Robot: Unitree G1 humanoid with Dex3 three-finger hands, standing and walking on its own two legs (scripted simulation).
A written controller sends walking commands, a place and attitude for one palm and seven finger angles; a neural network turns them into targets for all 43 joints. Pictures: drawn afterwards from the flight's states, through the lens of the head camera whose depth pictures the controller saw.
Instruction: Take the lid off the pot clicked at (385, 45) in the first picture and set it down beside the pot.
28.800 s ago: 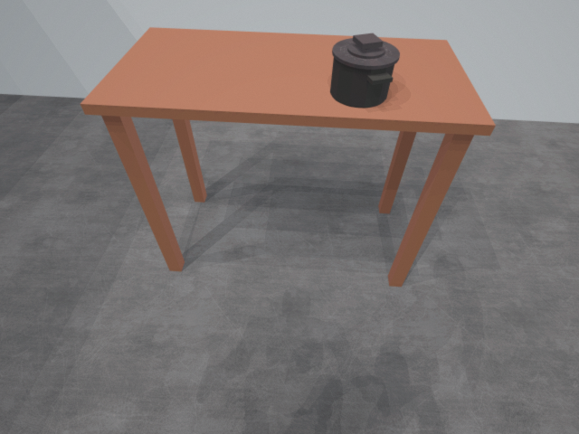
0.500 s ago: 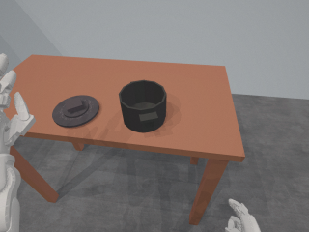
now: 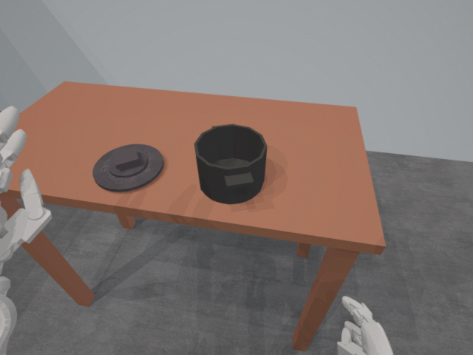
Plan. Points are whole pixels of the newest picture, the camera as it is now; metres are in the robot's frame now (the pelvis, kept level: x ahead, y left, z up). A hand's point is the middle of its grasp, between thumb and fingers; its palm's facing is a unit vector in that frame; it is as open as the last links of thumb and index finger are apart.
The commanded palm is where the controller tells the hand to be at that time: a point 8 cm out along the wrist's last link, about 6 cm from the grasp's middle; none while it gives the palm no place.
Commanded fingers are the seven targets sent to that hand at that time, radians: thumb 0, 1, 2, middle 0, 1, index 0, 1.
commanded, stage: step back with the hand held close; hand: left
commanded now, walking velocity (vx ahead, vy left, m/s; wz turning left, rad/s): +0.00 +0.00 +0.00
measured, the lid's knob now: (125, 157) +0.48 +0.34 +0.05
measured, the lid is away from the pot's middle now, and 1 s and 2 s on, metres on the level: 0.25 0.25 0.25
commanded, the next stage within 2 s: stop stepping back and stand still in 1.84 s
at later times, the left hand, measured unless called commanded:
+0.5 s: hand (60, 221) +0.19 +0.24 +0.22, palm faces +0.33 -0.79 -0.52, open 7.4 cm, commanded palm +0.12 +0.29 +0.23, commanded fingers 0.00 0.90 0.90 -0.20 -0.30 -0.20 -0.30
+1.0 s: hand (11, 268) +0.12 +0.24 +0.23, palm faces +0.47 -0.77 -0.43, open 7.4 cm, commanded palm +0.05 +0.29 +0.23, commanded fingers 0.00 0.90 0.90 -0.20 -0.30 -0.20 -0.30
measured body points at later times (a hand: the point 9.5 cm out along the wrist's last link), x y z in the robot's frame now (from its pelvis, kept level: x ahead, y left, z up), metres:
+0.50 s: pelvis -0.02 +0.02 -0.01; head -0.02 +0.02 +0.44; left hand +0.16 +0.28 +0.25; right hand +0.13 -0.25 -0.08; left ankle -0.06 +0.11 -0.74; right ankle +0.03 -0.15 -0.74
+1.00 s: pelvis -0.08 +0.01 -0.02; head -0.07 +0.02 +0.43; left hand +0.09 +0.28 +0.25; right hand +0.07 -0.23 -0.10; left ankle -0.06 +0.11 -0.74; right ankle +0.03 -0.15 -0.74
